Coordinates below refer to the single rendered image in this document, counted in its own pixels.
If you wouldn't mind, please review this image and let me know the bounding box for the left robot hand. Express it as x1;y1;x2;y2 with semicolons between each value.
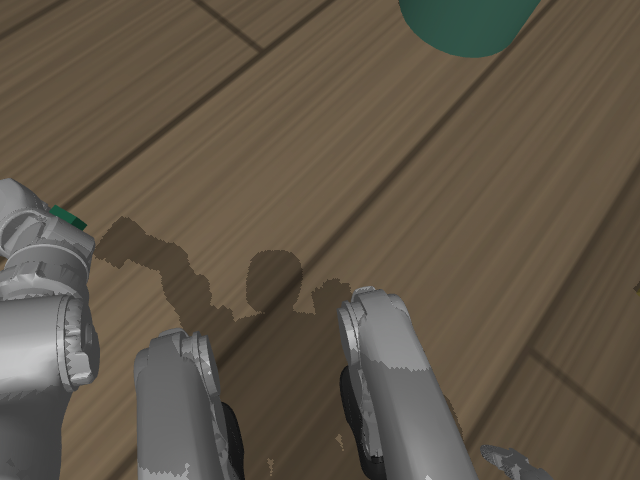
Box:
0;178;51;257

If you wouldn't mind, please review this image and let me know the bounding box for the left robot arm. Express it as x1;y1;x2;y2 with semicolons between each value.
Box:
0;208;100;480

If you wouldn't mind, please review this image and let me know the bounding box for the right robot foot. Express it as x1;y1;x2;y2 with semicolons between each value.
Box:
340;365;387;480

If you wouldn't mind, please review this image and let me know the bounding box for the right robot hand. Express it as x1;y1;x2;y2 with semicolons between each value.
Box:
480;445;554;480

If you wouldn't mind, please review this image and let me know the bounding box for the left robot foot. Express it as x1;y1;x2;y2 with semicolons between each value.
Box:
221;402;245;480

